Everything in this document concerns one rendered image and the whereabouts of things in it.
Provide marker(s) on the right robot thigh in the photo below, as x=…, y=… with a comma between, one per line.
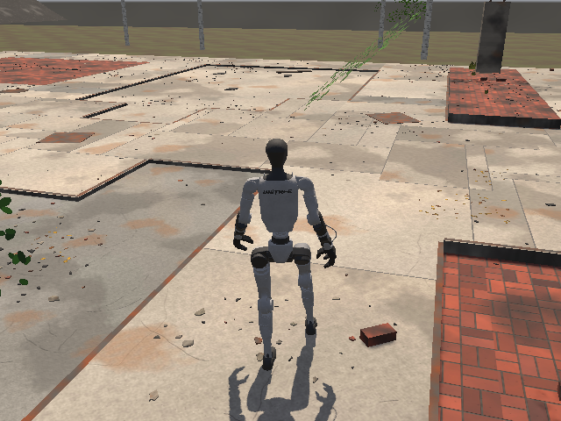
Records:
x=302, y=257

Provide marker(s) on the robot left forearm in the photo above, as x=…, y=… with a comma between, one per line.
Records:
x=239, y=229

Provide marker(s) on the right robot upper arm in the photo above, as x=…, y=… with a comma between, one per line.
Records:
x=305, y=184

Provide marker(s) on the robot head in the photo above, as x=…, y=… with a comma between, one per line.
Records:
x=277, y=152

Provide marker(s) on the right robot hand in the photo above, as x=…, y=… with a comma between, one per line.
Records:
x=329, y=254

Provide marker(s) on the robot right forearm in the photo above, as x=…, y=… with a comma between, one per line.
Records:
x=323, y=234

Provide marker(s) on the left robot upper arm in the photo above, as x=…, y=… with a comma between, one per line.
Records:
x=251, y=185

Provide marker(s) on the left robot hand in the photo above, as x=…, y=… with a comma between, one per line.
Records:
x=236, y=242

